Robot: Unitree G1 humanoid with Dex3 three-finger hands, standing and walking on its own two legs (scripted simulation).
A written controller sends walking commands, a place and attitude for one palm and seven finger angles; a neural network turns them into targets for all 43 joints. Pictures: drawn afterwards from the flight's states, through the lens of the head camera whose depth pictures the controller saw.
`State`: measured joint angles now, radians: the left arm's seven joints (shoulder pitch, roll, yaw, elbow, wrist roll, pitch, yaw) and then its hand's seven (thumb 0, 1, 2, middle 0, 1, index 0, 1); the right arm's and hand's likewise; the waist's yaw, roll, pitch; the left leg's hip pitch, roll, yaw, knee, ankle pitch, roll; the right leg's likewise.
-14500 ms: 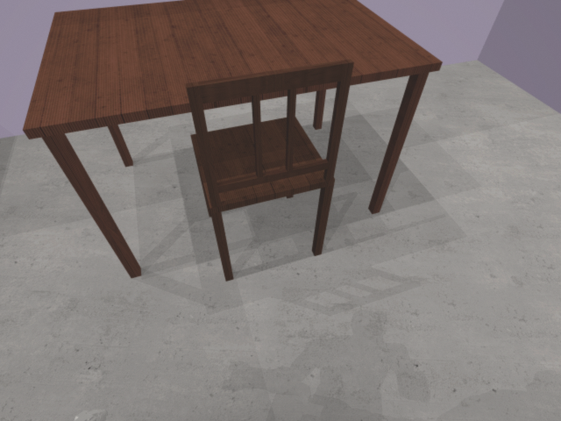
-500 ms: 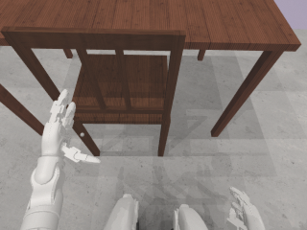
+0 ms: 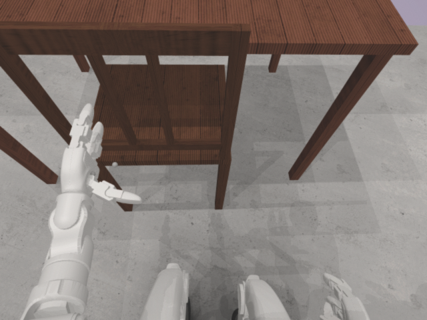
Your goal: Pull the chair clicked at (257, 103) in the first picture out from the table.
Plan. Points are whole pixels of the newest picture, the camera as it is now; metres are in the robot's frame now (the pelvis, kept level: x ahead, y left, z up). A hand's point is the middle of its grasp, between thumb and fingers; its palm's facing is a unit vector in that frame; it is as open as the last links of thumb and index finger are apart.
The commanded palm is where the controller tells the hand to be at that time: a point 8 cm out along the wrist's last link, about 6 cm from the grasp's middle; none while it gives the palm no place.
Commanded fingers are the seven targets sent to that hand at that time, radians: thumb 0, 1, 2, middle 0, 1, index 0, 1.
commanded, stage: aim the fingers beside a spindle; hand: left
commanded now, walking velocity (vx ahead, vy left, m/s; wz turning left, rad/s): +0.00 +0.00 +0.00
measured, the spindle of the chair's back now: (117, 106) +0.52 +0.22 +0.02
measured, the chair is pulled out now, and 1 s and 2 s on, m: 0.00 0.00 0.00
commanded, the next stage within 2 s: push the fingers through the gap in 0.60 s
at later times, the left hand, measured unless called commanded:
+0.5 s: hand (118, 165) +0.38 +0.19 +0.03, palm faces +0.07 -1.00 -0.03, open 17.0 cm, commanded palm +0.35 +0.24 +0.03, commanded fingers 0.00 -0.50 0.30 -0.06 -0.08 -0.06 -0.08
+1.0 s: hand (120, 155) +0.40 +0.19 +0.03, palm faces +0.08 -1.00 -0.03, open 17.0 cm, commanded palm +0.38 +0.24 +0.03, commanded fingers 0.00 -0.50 0.30 -0.06 -0.08 -0.06 -0.08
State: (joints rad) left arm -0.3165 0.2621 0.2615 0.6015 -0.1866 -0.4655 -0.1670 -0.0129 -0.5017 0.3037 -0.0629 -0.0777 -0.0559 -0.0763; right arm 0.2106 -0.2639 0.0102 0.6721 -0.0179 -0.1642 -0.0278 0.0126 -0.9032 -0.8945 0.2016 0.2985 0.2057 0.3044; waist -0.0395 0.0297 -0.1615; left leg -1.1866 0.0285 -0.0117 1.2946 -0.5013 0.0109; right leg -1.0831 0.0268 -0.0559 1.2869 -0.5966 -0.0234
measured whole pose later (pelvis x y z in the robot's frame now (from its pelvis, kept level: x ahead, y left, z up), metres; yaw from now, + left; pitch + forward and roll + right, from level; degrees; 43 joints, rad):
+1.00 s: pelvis +0.00 +0.00 +0.00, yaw +0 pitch +23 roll -3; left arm -0.43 0.27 0.27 0.71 -0.16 -0.48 -0.15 -0.01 -0.50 0.30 -0.06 -0.08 -0.06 -0.08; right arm 0.20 -0.26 0.02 0.68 -0.02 -0.14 -0.03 0.01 -0.90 -0.89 0.20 0.30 0.21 0.30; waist -0.05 0.03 -0.17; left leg -1.22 0.03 -0.02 1.31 -0.50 0.01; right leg -1.12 0.03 -0.06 1.30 -0.59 -0.02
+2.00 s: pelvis -0.01 +0.00 -0.02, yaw -2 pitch +28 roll -4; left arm -0.83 0.46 0.43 1.10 -0.08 -0.47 -0.18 -0.01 -0.50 0.30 -0.06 -0.08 -0.06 -0.08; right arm 0.28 -0.28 0.03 0.70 -0.04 -0.07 0.01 0.01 -0.90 -0.89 0.20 0.30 0.21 0.30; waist -0.14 0.04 -0.16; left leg -1.34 0.04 -0.02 1.36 -0.50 0.02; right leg -1.23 0.05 -0.06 1.33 -0.59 -0.02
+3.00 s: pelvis -0.01 +0.00 -0.01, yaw -1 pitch +27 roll -4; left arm -0.80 0.43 0.41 1.09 -0.09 -0.49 -0.15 -0.01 -0.11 0.47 -0.43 -1.22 -0.42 -1.22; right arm 0.28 -0.27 0.03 0.70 -0.04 -0.06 0.01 0.01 -0.90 -0.89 0.20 0.30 0.21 0.30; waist -0.14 0.04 -0.16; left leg -1.32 0.04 -0.03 1.34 -0.49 0.01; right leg -1.21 0.05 -0.06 1.31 -0.58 -0.02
